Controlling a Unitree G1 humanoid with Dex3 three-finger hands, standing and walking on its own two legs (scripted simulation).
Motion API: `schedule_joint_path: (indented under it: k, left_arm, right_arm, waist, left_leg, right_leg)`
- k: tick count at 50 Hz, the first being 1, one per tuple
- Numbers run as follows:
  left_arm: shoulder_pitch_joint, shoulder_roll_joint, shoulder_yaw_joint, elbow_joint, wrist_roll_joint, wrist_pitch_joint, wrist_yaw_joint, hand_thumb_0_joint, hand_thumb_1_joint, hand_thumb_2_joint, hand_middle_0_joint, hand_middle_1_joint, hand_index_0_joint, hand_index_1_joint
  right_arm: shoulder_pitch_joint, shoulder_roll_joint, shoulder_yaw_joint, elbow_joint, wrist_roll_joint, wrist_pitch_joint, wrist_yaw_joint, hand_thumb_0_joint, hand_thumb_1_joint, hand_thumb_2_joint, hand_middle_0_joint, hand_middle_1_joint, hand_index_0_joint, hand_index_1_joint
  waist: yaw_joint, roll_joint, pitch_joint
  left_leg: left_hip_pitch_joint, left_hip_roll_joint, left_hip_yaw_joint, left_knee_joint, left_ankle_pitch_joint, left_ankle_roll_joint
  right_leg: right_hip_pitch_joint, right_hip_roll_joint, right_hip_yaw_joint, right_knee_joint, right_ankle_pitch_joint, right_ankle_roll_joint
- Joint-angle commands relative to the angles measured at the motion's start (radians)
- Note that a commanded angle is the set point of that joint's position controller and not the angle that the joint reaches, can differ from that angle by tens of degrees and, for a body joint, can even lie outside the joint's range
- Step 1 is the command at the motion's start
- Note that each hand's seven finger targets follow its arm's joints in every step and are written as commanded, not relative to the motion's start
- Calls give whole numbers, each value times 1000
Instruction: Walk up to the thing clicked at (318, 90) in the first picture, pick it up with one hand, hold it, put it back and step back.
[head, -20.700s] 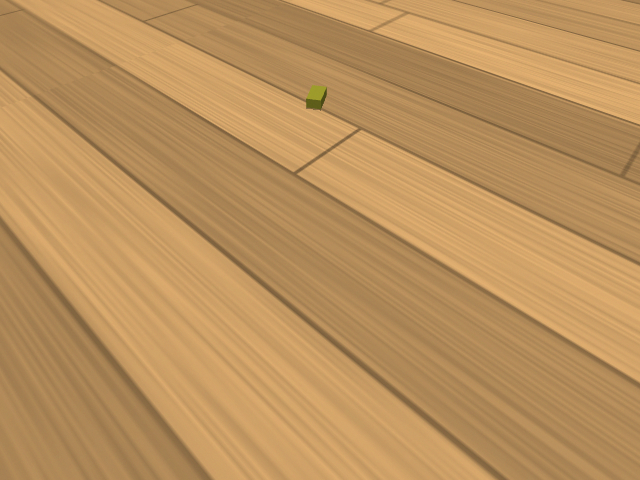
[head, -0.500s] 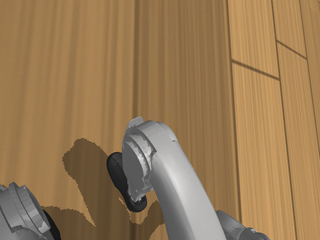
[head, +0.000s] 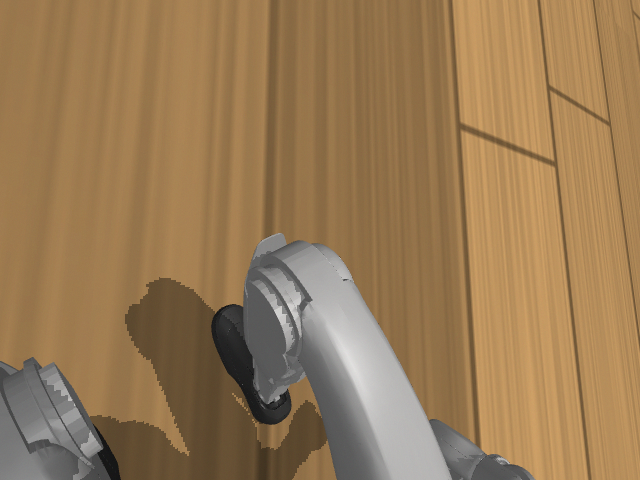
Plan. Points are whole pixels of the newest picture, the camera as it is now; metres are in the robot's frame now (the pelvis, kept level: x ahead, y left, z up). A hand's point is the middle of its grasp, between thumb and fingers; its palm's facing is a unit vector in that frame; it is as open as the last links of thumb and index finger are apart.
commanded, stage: close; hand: left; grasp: from above
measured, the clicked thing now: out of the picture +0.48 +0.29 -0.28
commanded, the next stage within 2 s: settle in 0.92 s
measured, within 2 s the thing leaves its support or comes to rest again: leaves its support in 1.36 s
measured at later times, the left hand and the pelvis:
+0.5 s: hand out of the picture +0.47 +0.28 -0.26, palm faces -0.45 -0.14 -0.88, open 11.9 cm; pelvis +0.00 +0.00 +0.00, yaw +0 degrees
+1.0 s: hand out of the picture +0.47 +0.28 -0.26, palm faces -0.44 -0.14 -0.89, open 11.8 cm; pelvis +0.00 +0.00 +0.00, yaw +0 degrees
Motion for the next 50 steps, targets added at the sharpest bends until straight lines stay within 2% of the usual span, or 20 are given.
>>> schedule_joint_path:
  k: [1, 4, 6, 9, 11, 13, 15, 17, 20, 21, 25, 29, 38, 41, 46, 47, 50]
  left_arm:
    - [-258, 152, -6, -98, 0, 12, 56, 0, -174, 803, -291, -910, -310, -890]
    - [-270, 191, 21, -93, -10, 26, 67, 0, -122, 793, -332, -895, -351, -875]
    - [-257, 163, 8, -73, -16, 36, 61, 0, -89, 794, -360, -888, -378, -869]
    - [-271, 193, 17, -95, -28, 43, 61, 0, -63, 794, -376, -887, -395, -867]
    - [-276, 197, 32, -92, -29, 46, 54, 0, -44, 792, -399, -866, -414, -850]
    - [-254, 190, 20, -69, -35, 48, 43, 0, -35, 768, -401, -861, -420, -841]
    - [-252, 207, 35, -81, -36, 45, 38, 0, -28, 769, -408, -857, -426, -839]
    - [-242, 201, 27, -83, -41, 42, 27, 0, 3, 771, -434, -855, -452, -837]
    - [-246, 204, 22, -93, -39, 38, 15, 0, 29, 775, -457, -856, -473, -839]
    - [-261, 217, 36, -115, -42, 34, 18, 0, 29, 773, -452, -844, -467, -827]
    - [-219, 182, 6, -70, -34, 26, 12, 0, 85, 769, -487, -865, -509, -842]
    - [-235, 218, 15, -94, -34, 24, 8, 0, 152, 816, -553, -861, -566, -847]
    - [-251, 215, 16, -89, -27, 27, 14, 0, 247, 837, -621, -864, -634, -851]
    - [-250, 217, 23, -95, -21, 29, 15, 0, 278, 891, -649, -878, -656, -871]
    - [-237, 194, -3, -74, -25, 30, 10, 0, 345, 921, -695, -916, -705, -906]
    - [-242, 217, 7, -88, -28, 30, 12, 0, 364, 926, -715, -904, -722, -897]
    - [-225, 219, 17, -78, -20, 30, 14, 0, 377, 911, -731, -877, -735, -872]
  right_arm:
    - [183, -346, -98, 16, -5, -1, -11, 0, -895, -901, 199, 300, 200, 300]
    - [189, -355, -100, 21, -2, -2, -14, 0, -896, -902, 199, 300, 199, 300]
    - [190, -349, -93, 17, -4, -7, -11, 0, -896, -902, 199, 300, 199, 300]
    - [183, -356, -95, 15, 2, -9, -15, 0, -894, -901, 199, 300, 200, 300]
    - [205, -361, -103, 17, 6, -5, -13, 0, -895, -901, 199, 300, 200, 300]
    - [190, -354, -91, 8, 5, -9, -13, 0, -896, -901, 199, 300, 199, 300]
    - [204, -357, -94, 8, 10, -3, -16, 0, -895, -902, 199, 300, 199, 300]
    - [204, -355, -93, 5, 8, -1, -17, 0, -896, -902, 199, 300, 199, 300]
    - [202, -352, -88, -2, 10, 0, -20, 0, -898, -903, 199, 300, 199, 300]
    - [206, -358, -96, 12, 15, 5, -24, 0, -894, -902, 199, 300, 199, 300]
    - [205, -349, -90, -4, 5, 13, -25, 0, -896, -902, 199, 300, 199, 300]
    - [206, -351, -85, -2, 7, 11, -32, 0, -897, -902, 199, 300, 199, 300]
    - [200, -355, -83, -10, 7, 18, -41, 0, -896, -902, 199, 300, 199, 300]
    - [213, -356, -81, -8, 7, 21, -42, 0, -895, -902, 199, 300, 199, 300]
    - [193, -351, -78, -21, 3, 17, -44, 0, -897, -902, 199, 300, 199, 300]
    - [196, -352, -81, -16, 6, 19, -46, 0, -896, -902, 199, 300, 199, 300]
    - [209, -354, -81, -16, 4, 24, -45, 0, -897, -902, 199, 300, 199, 300]
  waist:
    - [-78, 552, -605]
    - [-74, 547, -614]
    - [-88, 529, -588]
    - [-75, 524, -599]
    - [-77, 538, -603]
    - [-83, 509, -582]
    - [-72, 516, -612]
    - [-73, 512, -609]
    - [-75, 513, -599]
    - [-61, 544, -621]
    - [-75, 510, -593]
    - [-67, 513, -593]
    - [-73, 513, -582]
    - [-72, 526, -597]
    - [-81, 491, -556]
    - [-72, 503, -562]
    - [-69, 524, -574]
  left_leg:
    - [476, 30, 76, -290, 205, -17]
    - [478, 33, 70, -301, 208, -18]
    - [460, 31, 75, -288, 193, -15]
    - [449, 33, 70, -296, 175, -14]
    - [455, 32, 70, -299, 190, -13]
    - [434, 31, 73, -293, 170, -11]
    - [446, 32, 73, -290, 205, -10]
    - [448, 31, 77, -292, 197, -9]
    - [449, 31, 79, -288, 199, -8]
    - [463, 31, 72, -300, 214, -15]
    - [433, 31, 76, -295, 189, -11]
    - [437, 29, 86, -290, 187, -7]
    - [433, 31, 68, -303, 165, -11]
    - [462, 33, 66, -299, 209, -14]
    - [417, 27, 77, -293, 144, -8]
    - [413, 27, 82, -297, 138, -7]
    - [447, 31, 67, -314, 177, -14]
  right_leg:
    - [374, 49, -108, -171, 222, -77]
    - [382, 52, -107, -178, 224, -77]
    - [380, 46, -107, -181, 217, -73]
    - [379, 47, -104, -185, 198, -75]
    - [375, 44, -105, -181, 206, -76]
    - [380, 45, -102, -182, 193, -74]
    - [396, 46, -102, -183, 219, -74]
    - [404, 50, -102, -186, 213, -74]
    - [400, 48, -101, -183, 214, -73]
    - [392, 45, -104, -181, 217, -79]
    - [408, 53, -106, -184, 208, -76]
    - [405, 51, -100, -196, 199, -74]
    - [375, 47, -109, -189, 181, -78]
    - [377, 44, -108, -180, 216, -77]
    - [376, 47, -103, -191, 171, -76]
    - [381, 49, -100, -201, 162, -76]
    - [371, 45, -108, -187, 188, -78]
